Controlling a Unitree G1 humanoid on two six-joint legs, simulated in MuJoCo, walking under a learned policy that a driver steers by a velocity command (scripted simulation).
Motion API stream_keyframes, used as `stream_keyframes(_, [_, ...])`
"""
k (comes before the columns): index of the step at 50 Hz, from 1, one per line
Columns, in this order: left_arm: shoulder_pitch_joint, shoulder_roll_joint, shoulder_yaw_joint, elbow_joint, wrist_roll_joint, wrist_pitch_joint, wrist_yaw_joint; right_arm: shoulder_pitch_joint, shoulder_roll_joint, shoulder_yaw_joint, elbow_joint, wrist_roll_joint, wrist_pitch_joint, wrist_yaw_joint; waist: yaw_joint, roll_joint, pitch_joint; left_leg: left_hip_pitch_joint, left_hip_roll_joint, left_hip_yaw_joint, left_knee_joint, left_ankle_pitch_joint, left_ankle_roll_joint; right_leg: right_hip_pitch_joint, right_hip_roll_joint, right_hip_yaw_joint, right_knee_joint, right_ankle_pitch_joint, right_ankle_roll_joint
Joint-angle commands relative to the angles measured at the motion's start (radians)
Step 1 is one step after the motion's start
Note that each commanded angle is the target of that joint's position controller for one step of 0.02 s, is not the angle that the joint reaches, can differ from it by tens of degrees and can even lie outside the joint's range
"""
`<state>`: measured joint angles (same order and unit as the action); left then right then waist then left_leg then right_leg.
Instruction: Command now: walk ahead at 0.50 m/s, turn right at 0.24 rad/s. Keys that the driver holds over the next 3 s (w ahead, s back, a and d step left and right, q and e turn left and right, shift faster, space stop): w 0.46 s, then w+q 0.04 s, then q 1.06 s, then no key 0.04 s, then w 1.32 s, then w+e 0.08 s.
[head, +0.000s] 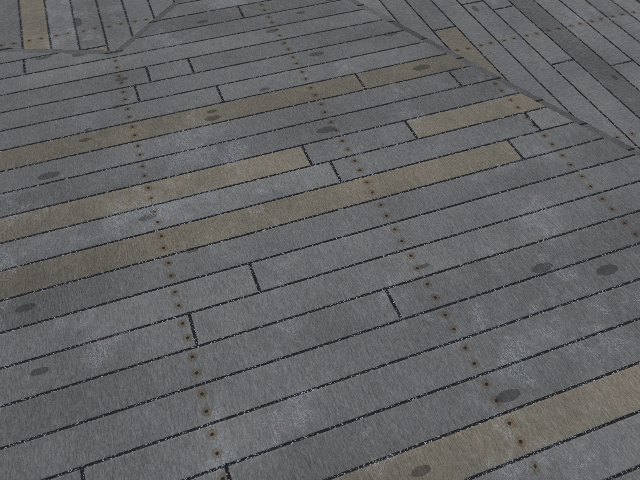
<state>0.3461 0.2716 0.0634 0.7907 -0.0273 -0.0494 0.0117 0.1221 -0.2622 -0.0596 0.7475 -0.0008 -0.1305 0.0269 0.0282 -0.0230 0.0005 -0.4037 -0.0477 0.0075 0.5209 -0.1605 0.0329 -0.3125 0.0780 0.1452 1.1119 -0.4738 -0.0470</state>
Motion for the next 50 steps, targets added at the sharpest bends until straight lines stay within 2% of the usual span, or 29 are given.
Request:
stream_keyframes(1, [-0.097,0.121,0.025,-0.113,0.019,-0.028,-0.003,0.124,-0.106,-0.027,-0.014,-0.006,0.013,-0.003,-0.071,0.057,-0.009,0.367,0.323,-0.449,-0.275,-0.098,0.194,-0.438,-0.132,-0.01,0.108,0.119,0.006])
stream_keyframes(2, [-0.084,0.104,0.025,-0.114,0.019,-0.028,-0.007,0.111,-0.094,-0.02,-0.013,-0.013,0.012,-0.004,-0.045,0.087,-0.01,0.312,0.292,-0.389,-0.295,-0.024,0.184,-0.383,-0.16,-0.022,0.06,0.144,0.006])
stream_keyframes(4, [-0.066,0.069,0.017,-0.11,0.015,-0.024,-0.01,0.123,-0.094,-0.019,0.001,-0.003,0.008,-0.003,-0.031,0.122,-0.02,0.274,0.265,-0.31,-0.325,0.074,0.193,-0.346,-0.173,-0.057,-0.018,0.155,0.016])
stream_keyframes(7, [-0.151,0.039,0.001,-0.144,0.024,-0.025,-0.011,0.153,-0.147,-0.033,0.02,0.007,0.011,-0.012,-0.047,0.101,-0.007,0.261,0.268,-0.231,-0.363,0.174,0.207,-0.36,-0.19,-0.087,-0.193,0.256,0.038])
stream_keyframes(10, [-0.24,0.025,-0.009,-0.161,0.02,-0.032,-0.02,0.181,-0.168,-0.036,0.034,0.016,0.024,-0.017,-0.077,0.101,0.004,0.248,0.236,-0.143,-0.372,0.183,0.178,-0.3,-0.171,-0.116,-0.389,0.418,0.045])
stream_keyframes(13, [-0.322,0.036,-0.009,-0.183,0.01,-0.036,-0.03,0.24,-0.179,-0.036,0.059,0.025,0.034,-0.016,-0.109,0.107,0.021,0.273,0.245,-0.123,-0.355,0.169,0.163,-0.254,-0.142,-0.136,-0.498,0.487,0.046])
stream_keyframes(16, [-0.37,0.055,-0.004,-0.209,0.005,-0.042,-0.043,0.265,-0.191,-0.038,0.078,0.03,0.048,-0.018,-0.108,0.118,0.039,0.344,0.288,-0.143,-0.314,0.176,0.145,-0.244,-0.128,-0.137,-0.563,0.426,0.017])
stream_keyframes(18, [-0.313,0.082,0.008,-0.2,0.008,-0.046,-0.046,0.247,-0.208,-0.042,0.082,0.032,0.059,-0.022,-0.056,0.124,0.014,0.368,0.294,-0.132,-0.237,0.296,0.121,-0.136,-0.104,-0.159,-0.619,0.39,-0.014])
stream_keyframes(19, [-0.215,0.113,0.026,-0.169,0.015,-0.046,-0.042,0.242,-0.199,-0.037,0.081,0.033,0.063,-0.025,-0.003,0.11,-0.045,0.352,0.257,-0.092,-0.119,0.436,0.098,0.016,-0.079,-0.181,-0.648,0.391,-0.038])
stream_keyframes(20, [-0.055,0.167,0.05,-0.131,0.022,-0.044,-0.032,0.237,-0.165,-0.023,0.071,0.022,0.061,-0.028,0.067,0.077,-0.154,0.249,0.206,-0.043,0.092,0.421,0.062,0.256,-0.137,-0.122,-0.625,0.413,-0.079])
stream_keyframes(21, [0.085,0.273,0.073,-0.116,0.044,-0.037,-0.023,0.295,-0.077,0.008,0.033,0.0,0.046,-0.027,0.081,-0.13,-0.312,-0.099,0.088,0.03,0.481,0.075,-0.008,0.632,-0.396,0.245,-0.623,0.391,-0.206])
stream_keyframes(22, [0.124,0.251,0.066,-0.097,0.025,-0.031,-0.029,0.316,-0.07,0.015,0.036,0.011,0.026,-0.024,0.079,-0.269,-0.388,-0.308,0.018,-0.064,0.686,-0.415,-0.021,0.713,-0.487,0.572,-0.771,0.239,-0.295])
stream_keyframes(23, [0.072,0.19,0.044,-0.101,0.018,-0.032,-0.031,0.25,-0.159,-0.009,0.026,0.034,0.015,-0.018,0.081,-0.166,-0.248,-0.41,0.08,-0.105,0.77,-0.379,-0.011,0.611,-0.453,0.486,-0.797,0.152,-0.255])
stream_keyframes(24, [0.008,0.152,0.031,-0.111,0.019,-0.031,-0.031,0.186,-0.163,-0.009,0.013,0.042,0.015,-0.015,0.061,-0.11,-0.151,-0.413,0.124,-0.085,0.752,-0.29,0.0,0.48,-0.416,0.341,-0.812,0.174,-0.218])
stream_keyframes(25, [-0.057,0.121,0.021,-0.114,0.026,-0.033,-0.035,0.158,-0.151,-0.01,0.013,0.031,0.022,-0.017,0.029,-0.054,-0.079,-0.375,0.156,-0.072,0.696,-0.216,-0.005,0.346,-0.373,0.241,-0.85,0.234,-0.198])
stream_keyframes(26, [-0.111,0.092,0.011,-0.118,0.035,-0.04,-0.038,0.161,-0.146,-0.016,0.019,0.021,0.038,-0.02,-0.006,-0.063,-0.034,-0.313,0.178,-0.079,0.645,-0.169,-0.014,0.244,-0.343,0.16,-0.88,0.376,-0.181])
stream_keyframes(28, [-0.152,0.091,0.014,-0.105,0.045,-0.058,-0.041,0.217,-0.108,-0.014,0.042,0.021,0.069,-0.027,-0.054,-0.072,-0.026,-0.2,0.168,-0.085,0.618,-0.138,-0.04,0.132,-0.323,0.028,-0.903,0.687,-0.178])
stream_keyframes(30, [-0.16,0.107,0.021,-0.084,0.052,-0.068,-0.032,0.217,-0.092,-0.015,0.036,0.017,0.084,-0.034,-0.072,-0.058,-0.023,-0.192,0.146,-0.095,0.566,-0.077,-0.063,0.102,-0.316,-0.082,-0.901,0.887,-0.175])
stream_keyframes(33, [-0.178,0.122,0.024,-0.069,0.049,-0.056,-0.007,0.147,-0.072,-0.01,0.005,0.008,0.086,-0.027,-0.061,-0.054,-0.019,-0.17,0.136,-0.063,0.369,0.105,-0.067,0.103,-0.282,-0.207,-0.899,0.918,-0.146])
stream_keyframes(35, [-0.16,0.137,0.027,-0.057,0.044,-0.043,0.007,0.071,-0.056,-0.004,-0.027,0.006,0.084,-0.012,-0.026,-0.05,-0.021,-0.143,0.125,-0.031,0.245,0.203,-0.059,0.131,-0.28,-0.246,-0.891,0.903,-0.136])
stream_keyframes(40, [-0.133,0.173,0.042,-0.031,0.019,0.001,0.024,-0.002,-0.087,-0.019,-0.104,0.003,0.093,0.023,-0.001,-0.05,-0.027,-0.168,0.107,0.0,0.123,0.095,-0.02,0.283,-0.347,-0.243,-0.782,0.898,-0.125])
stream_keyframes(43, [-0.165,0.18,0.049,-0.042,0.001,0.027,0.038,0.088,-0.12,-0.041,-0.11,0.003,0.092,0.033,-0.055,-0.047,-0.065,-0.038,0.043,0.057,0.011,0.039,0.033,0.291,-0.324,-0.27,-0.564,1.002,-0.076])
stream_keyframes(44, [-0.131,0.165,0.044,-0.039,0.005,0.029,0.039,0.174,-0.172,-0.063,-0.094,-0.002,0.088,0.021,-0.09,0.015,-0.121,0.12,0.027,0.027,-0.079,0.252,0.071,0.24,-0.255,-0.302,-0.387,0.931,-0.022])
stream_keyframes(45, [-0.095,0.123,0.026,-0.067,0.049,0.018,0.032,0.235,-0.285,-0.091,-0.107,-0.01,0.093,-0.006,-0.088,0.21,-0.218,0.387,0.238,-0.255,-0.03,0.766,0.174,-0.012,-0.161,-0.322,-0.077,0.492,0.054])
stream_keyframes(46, [-0.049,0.078,0.004,-0.096,0.063,0.009,0.014,0.203,-0.314,-0.086,-0.138,-0.02,0.097,-0.012,-0.036,0.329,-0.352,0.605,0.453,-0.635,-0.065,0.856,0.41,-0.303,0.023,-0.191,0.225,-0.239,0.105])
stream_keyframes(47, [-0.091,0.142,0.019,-0.078,0.038,0.005,-0.002,0.188,-0.241,-0.069,-0.158,-0.011,0.104,-0.008,-0.092,0.167,-0.397,0.561,0.411,-0.575,-0.104,0.686,0.381,-0.326,-0.04,-0.033,0.279,-0.195,0.091])
stream_keyframes(48, [-0.153,0.145,0.019,-0.099,0.015,0.012,-0.004,0.126,-0.204,-0.058,-0.17,-0.004,0.106,-0.01,-0.076,0.118,-0.295,0.466,0.362,-0.469,-0.116,0.541,0.324,-0.362,-0.07,-0.043,0.258,-0.12,0.08])
stream_keyframes(49, [-0.166,0.13,0.02,-0.089,0.022,0.024,0.005,0.083,-0.177,-0.052,-0.17,0.01,0.113,-0.012,-0.049,0.033,-0.194,0.341,0.309,-0.397,-0.145,0.405,0.265,-0.363,-0.101,-0.055,0.167,-0.064,0.082])
stream_keyframes(50, [-0.18,0.143,0.026,-0.092,0.035,0.038,0.018,0.048,-0.163,-0.047,-0.178,0.016,0.122,-0.02,-0.031,0.045,-0.148,0.24,0.274,-0.366,-0.173,0.293,0.236,-0.327,-0.119,-0.057,0.081,-0.015,0.087])
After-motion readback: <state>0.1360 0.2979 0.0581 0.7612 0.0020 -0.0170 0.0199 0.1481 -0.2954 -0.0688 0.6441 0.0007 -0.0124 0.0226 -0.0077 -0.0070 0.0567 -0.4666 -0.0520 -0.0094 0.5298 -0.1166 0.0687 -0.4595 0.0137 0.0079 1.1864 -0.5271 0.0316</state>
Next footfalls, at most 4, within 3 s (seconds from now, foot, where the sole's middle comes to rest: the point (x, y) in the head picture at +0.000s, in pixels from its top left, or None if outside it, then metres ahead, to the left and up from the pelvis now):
0.40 right None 0.36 -0.16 -0.77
0.88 left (311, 448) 0.55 0.07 -0.77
1.30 right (421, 436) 0.58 -0.17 -0.77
1.72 left None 0.42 0.04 -0.77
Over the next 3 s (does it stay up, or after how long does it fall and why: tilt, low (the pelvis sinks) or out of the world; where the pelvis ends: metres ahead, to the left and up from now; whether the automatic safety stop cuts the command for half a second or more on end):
stays up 0.94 0.33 0.02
